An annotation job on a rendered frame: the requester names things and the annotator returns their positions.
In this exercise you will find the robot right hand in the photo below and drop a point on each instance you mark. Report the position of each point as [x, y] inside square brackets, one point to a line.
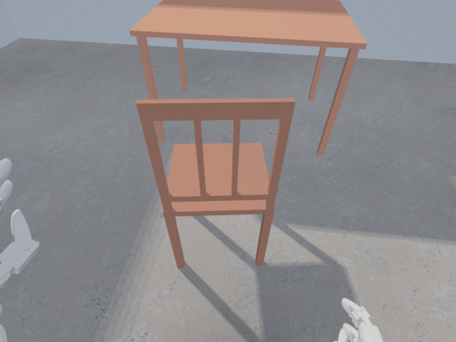
[367, 332]

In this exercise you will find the table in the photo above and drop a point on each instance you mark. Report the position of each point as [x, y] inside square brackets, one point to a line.
[320, 23]

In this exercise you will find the robot left hand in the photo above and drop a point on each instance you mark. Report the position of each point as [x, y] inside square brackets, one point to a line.
[19, 253]

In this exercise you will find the chair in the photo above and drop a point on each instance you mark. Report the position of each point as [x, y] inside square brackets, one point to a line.
[217, 178]

